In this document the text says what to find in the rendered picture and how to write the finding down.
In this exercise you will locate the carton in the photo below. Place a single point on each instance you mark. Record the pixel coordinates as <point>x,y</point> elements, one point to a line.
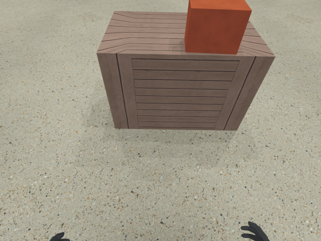
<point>216,26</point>

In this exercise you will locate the right robot hand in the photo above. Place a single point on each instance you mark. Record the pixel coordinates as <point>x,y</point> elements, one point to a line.
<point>254,228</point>

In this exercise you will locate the pedestal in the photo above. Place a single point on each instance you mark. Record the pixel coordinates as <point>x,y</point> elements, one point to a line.
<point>152,83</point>

